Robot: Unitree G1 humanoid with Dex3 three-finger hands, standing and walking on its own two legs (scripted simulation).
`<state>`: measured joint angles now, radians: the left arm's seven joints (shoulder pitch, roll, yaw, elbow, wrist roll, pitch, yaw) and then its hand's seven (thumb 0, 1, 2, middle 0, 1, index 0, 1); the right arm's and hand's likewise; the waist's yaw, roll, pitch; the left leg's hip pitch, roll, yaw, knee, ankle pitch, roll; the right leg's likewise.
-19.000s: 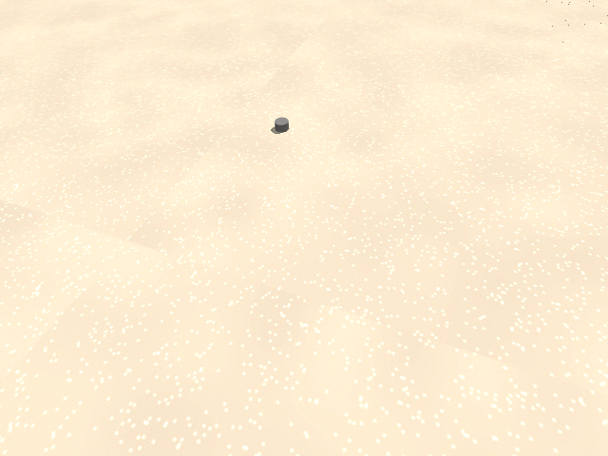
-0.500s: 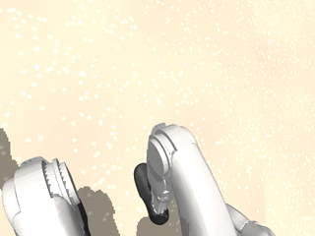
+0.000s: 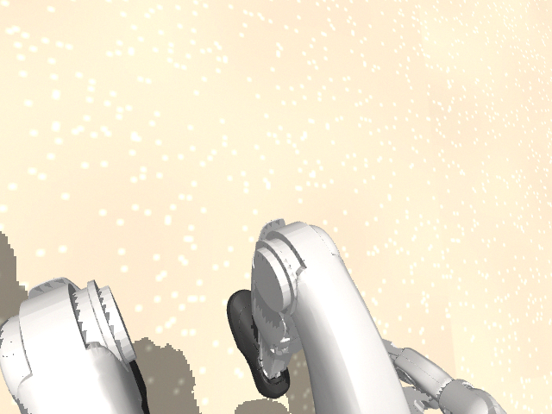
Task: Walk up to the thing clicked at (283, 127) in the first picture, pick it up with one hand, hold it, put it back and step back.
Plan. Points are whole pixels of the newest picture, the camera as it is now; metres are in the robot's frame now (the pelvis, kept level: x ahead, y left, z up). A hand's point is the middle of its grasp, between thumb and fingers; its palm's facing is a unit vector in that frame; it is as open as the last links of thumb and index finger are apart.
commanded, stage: close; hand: left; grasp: from above
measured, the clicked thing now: out of the picture +0.39 +0.34 -0.27
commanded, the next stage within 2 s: settle in 1.44 s
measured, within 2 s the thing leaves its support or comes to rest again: leaves its support in 1.90 s
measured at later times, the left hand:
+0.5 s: hand out of the picture +0.38 +0.32 -0.25, palm faces -0.40 -0.15 -0.90, open 12.5 cm
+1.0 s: hand out of the picture +0.38 +0.35 -0.25, palm faces -0.47 -0.19 -0.86, open 11.2 cm
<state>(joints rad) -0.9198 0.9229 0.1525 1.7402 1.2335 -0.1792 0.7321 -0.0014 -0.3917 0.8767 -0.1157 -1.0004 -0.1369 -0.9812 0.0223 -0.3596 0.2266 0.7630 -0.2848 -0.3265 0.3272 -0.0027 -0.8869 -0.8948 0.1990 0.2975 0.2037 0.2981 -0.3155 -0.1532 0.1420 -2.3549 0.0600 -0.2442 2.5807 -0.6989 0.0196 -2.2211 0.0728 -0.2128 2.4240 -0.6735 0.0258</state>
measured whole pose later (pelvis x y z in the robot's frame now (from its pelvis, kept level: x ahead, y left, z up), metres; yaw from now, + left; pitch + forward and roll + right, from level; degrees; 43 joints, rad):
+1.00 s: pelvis +0.00 +0.00 +0.00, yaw +0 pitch +24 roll -13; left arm -0.91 0.97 0.11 1.73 1.19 -0.27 0.63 -0.01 -0.05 0.60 -0.41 -0.78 -0.44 -0.74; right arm 0.04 -0.34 0.29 0.74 -0.28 -0.31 0.32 0.00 -0.89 -0.89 0.20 0.30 0.20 0.30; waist -0.31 -0.15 0.20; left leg -2.32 0.05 -0.26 2.58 -0.71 0.01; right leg -2.19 0.07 -0.23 2.42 -0.68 0.02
